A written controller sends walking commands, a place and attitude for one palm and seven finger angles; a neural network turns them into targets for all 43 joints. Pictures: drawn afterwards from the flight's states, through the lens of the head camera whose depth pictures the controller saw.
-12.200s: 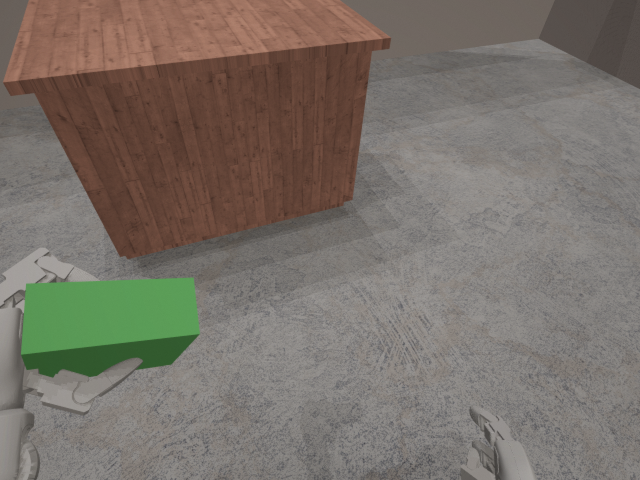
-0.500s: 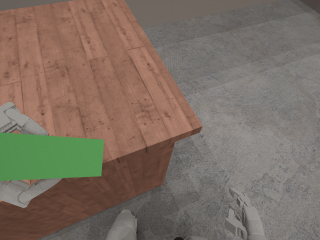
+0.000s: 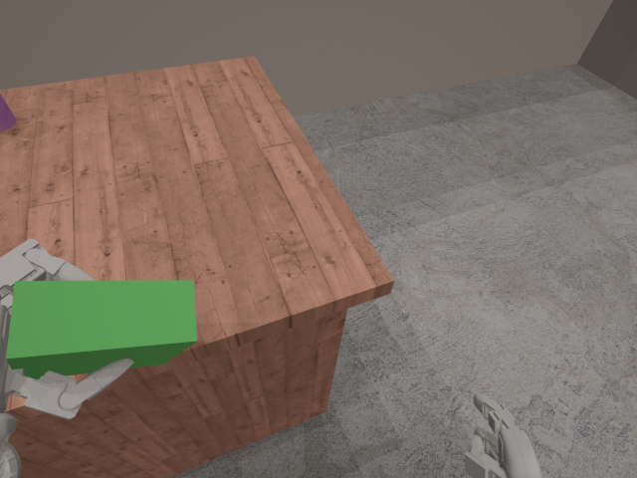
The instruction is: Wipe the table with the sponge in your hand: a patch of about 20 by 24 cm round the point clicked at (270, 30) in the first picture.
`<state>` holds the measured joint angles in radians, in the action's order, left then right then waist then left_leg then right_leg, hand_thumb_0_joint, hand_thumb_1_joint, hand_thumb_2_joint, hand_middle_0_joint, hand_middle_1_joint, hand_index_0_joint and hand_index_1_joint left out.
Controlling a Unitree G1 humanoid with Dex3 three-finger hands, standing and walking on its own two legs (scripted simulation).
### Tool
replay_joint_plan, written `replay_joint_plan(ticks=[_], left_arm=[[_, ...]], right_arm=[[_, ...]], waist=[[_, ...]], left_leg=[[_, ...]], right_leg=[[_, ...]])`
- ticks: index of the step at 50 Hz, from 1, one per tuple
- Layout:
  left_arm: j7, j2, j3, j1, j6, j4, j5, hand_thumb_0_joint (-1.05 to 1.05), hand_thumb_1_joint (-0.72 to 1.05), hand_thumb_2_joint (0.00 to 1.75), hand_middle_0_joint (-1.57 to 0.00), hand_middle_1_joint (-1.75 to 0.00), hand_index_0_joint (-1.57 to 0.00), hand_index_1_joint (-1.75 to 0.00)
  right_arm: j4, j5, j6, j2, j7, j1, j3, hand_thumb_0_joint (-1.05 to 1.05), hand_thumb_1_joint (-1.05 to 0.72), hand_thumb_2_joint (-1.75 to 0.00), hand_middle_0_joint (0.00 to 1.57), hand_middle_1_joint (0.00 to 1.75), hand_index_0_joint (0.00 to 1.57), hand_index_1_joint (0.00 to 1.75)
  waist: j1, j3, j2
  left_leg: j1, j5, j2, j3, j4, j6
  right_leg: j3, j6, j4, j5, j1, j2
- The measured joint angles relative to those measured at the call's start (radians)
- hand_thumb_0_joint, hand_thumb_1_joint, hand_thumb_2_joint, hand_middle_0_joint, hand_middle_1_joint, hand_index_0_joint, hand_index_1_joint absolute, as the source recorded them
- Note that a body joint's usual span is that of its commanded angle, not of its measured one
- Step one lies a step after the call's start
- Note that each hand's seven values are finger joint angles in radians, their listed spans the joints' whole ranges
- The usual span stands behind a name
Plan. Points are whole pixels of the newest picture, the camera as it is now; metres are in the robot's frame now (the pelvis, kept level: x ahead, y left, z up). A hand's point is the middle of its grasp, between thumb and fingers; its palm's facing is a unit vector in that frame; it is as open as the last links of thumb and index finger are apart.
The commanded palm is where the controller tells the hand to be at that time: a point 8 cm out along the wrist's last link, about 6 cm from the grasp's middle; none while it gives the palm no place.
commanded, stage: come to a stop and stand still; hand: left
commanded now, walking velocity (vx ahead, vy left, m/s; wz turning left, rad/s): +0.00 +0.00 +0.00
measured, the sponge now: (131, 329) +0.22 +0.20 +0.14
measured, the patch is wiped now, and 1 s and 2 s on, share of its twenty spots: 0.00 0.00 0.00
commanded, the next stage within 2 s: look again from close up in 1.14 s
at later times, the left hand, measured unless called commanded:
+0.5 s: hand (58, 305) +0.24 +0.28 +0.14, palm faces +0.30 -0.86 -0.42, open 9.8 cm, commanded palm +0.18 +0.30 +0.18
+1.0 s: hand (4, 350) +0.19 +0.29 +0.15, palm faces +0.40 -0.85 -0.34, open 9.8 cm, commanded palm +0.13 +0.31 +0.18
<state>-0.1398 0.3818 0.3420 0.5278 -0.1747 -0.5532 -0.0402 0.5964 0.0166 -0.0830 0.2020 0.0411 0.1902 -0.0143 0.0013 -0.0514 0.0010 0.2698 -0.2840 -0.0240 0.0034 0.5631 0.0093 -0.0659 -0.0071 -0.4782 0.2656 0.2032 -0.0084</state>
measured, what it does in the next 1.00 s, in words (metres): stands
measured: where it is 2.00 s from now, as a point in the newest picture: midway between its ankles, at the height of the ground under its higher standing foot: outside the picture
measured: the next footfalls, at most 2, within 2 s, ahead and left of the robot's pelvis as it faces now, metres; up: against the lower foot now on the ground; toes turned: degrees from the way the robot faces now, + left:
none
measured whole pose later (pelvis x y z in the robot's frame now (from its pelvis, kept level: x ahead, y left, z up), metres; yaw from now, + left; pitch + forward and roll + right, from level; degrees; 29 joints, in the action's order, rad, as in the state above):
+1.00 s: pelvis -0.03 +0.03 +0.00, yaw +0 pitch -1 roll -2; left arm -0.13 0.37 0.33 0.41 -0.18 -0.46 -0.04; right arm 0.58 0.01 -0.13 0.18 0.01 0.17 0.03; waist -0.04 -0.07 0.03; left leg 0.28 -0.22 0.02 -0.02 0.52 0.06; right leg -0.05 0.04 -0.41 0.18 0.21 0.03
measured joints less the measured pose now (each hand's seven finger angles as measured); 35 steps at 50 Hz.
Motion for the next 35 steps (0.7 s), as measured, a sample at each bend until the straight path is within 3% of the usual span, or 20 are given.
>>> replay_joint_plan(ticks=[5,8,11,14,18,20,23,25,28,31,35], left_arm=[[-0.010,0.003,0.027,-0.055,0.033,0.082,0.003,0.00,-0.47,1.01,-0.78,-1.35,-0.78,-1.34],[0.020,0.113,0.041,-0.241,-0.012,0.166,0.022,0.00,-0.47,1.01,-0.78,-1.34,-0.78,-1.34],[0.004,0.148,0.109,-0.339,-0.047,0.215,0.016,0.00,-0.47,1.01,-0.78,-1.34,-0.78,-1.34],[-0.006,0.106,0.117,-0.286,-0.059,0.174,-0.002,0.00,-0.47,1.01,-0.78,-1.35,-0.78,-1.34],[0.015,0.025,0.018,-0.116,-0.077,0.092,-0.005,0.00,-0.47,1.01,-0.78,-1.35,-0.78,-1.34],[0.033,0.017,-0.023,-0.061,-0.084,0.091,-0.004,0.00,-0.47,1.01,-0.78,-1.35,-0.78,-1.34],[0.041,0.052,-0.021,-0.040,-0.082,0.120,-0.013,0.00,-0.47,1.01,-0.78,-1.35,-0.78,-1.34],[0.033,0.076,0.004,-0.061,-0.078,0.125,-0.039,-0.01,-0.47,1.01,-0.78,-1.35,-0.78,-1.34],[0.014,0.099,0.051,-0.099,-0.068,0.108,-0.038,-0.01,-0.47,1.01,-0.78,-1.34,-0.78,-1.34],[-0.002,0.090,0.070,-0.112,-0.069,0.072,-0.036,-0.01,-0.47,1.01,-0.78,-1.34,-0.78,-1.34],[-0.001,0.041,0.038,-0.096,-0.068,0.034,-0.023,-0.01,-0.47,1.01,-0.78,-1.34,-0.78,-1.34]], right_arm=[[0.001,0.004,0.008,-0.012,0.002,-0.003,0.010,0.02,-0.90,-0.90,0.20,0.30,0.20,0.30],[-0.036,0.018,-0.015,-0.015,0.034,0.035,0.054,0.02,-0.90,-0.90,0.20,0.30,0.20,0.30],[-0.012,-0.009,-0.048,-0.023,-0.007,0.011,0.073,0.02,-0.90,-0.90,0.20,0.30,0.20,0.30],[-0.014,-0.017,-0.071,-0.016,-0.047,0.007,0.065,0.02,-0.90,-0.90,0.20,0.30,0.21,0.30],[-0.014,-0.014,-0.082,0.009,-0.068,0.014,0.035,0.02,-0.90,-0.90,0.20,0.30,0.21,0.30],[-0.010,-0.012,-0.078,0.018,-0.063,0.017,0.021,0.02,-0.90,-0.90,0.20,0.30,0.21,0.30],[-0.002,-0.011,-0.061,0.025,-0.047,0.018,0.008,0.01,-0.90,-0.90,0.20,0.30,0.20,0.30],[0.000,-0.008,-0.054,0.029,-0.040,0.021,0.004,0.02,-0.90,-0.90,0.20,0.30,0.20,0.30],[0.003,-0.005,-0.056,0.034,-0.041,0.018,0.003,0.02,-0.90,-0.90,0.20,0.30,0.20,0.30],[0.004,-0.003,-0.065,0.032,-0.051,0.006,0.003,0.02,-0.90,-0.90,0.20,0.30,0.20,0.30],[0.002,-0.004,-0.064,0.017,-0.059,-0.019,0.007,0.02,-0.90,-0.90,0.20,0.30,0.20,0.30]], waist=[[-0.009,-0.010,-0.002],[-0.061,-0.026,0.021],[-0.063,-0.022,0.031],[-0.040,0.001,0.024],[-0.014,0.024,0.014],[-0.007,0.025,0.019],[-0.007,0.010,0.037],[-0.014,-0.003,0.048],[-0.027,-0.020,0.059],[-0.038,-0.025,0.059],[-0.045,-0.020,0.046]], left_leg=[[-0.021,0.006,0.007,0.000,-0.025,0.007],[0.001,0.010,0.017,0.005,-0.019,0.003],[0.023,0.011,0.011,-0.004,-0.020,-0.001],[0.028,0.006,0.011,-0.023,-0.027,0.006],[0.014,-0.004,0.021,-0.045,-0.041,0.021],[0.010,-0.005,0.029,-0.044,-0.044,0.026],[0.012,-0.002,0.039,-0.033,-0.044,0.031],[0.018,0.003,0.045,-0.021,-0.041,0.033],[0.027,0.010,0.053,-0.010,-0.034,0.037],[0.031,0.016,0.059,-0.011,-0.031,0.042],[0.027,0.024,0.060,-0.021,-0.032,0.047]], right_leg=[[-0.001,0.010,0.031,-0.010,-0.026,0.006],[-0.006,0.010,-0.007,0.008,0.009,0.017],[0.004,0.004,-0.005,0.002,0.035,0.011],[0.023,0.010,0.005,-0.002,0.046,0.012],[0.044,0.028,0.015,0.002,0.038,0.023],[0.043,0.034,0.017,0.006,0.034,0.030],[0.031,0.038,0.016,0.009,0.030,0.040],[0.018,0.040,0.017,0.007,0.029,0.045],[0.007,0.042,0.011,0.005,0.032,0.053],[0.008,0.045,0.002,0.001,0.039,0.059],[0.018,0.051,0.005,-0.011,0.037,0.061]])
